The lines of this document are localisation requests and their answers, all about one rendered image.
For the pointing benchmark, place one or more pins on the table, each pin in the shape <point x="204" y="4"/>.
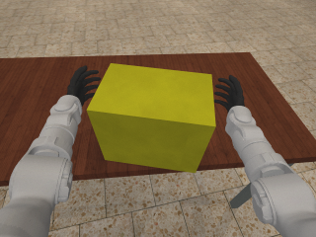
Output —
<point x="31" y="86"/>

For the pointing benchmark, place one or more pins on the carton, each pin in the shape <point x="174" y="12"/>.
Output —
<point x="153" y="117"/>

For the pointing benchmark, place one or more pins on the right robot upper arm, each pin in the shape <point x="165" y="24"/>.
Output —
<point x="284" y="202"/>

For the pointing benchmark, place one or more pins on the right robot forearm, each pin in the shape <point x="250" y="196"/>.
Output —
<point x="256" y="153"/>

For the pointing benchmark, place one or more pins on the left robot forearm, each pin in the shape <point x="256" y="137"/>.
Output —
<point x="58" y="134"/>

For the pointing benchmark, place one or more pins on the left robot hand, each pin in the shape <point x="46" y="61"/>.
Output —
<point x="78" y="82"/>

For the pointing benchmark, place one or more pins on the left robot upper arm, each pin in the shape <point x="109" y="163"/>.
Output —
<point x="41" y="183"/>

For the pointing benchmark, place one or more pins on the right robot hand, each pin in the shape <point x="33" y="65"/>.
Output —
<point x="235" y="97"/>

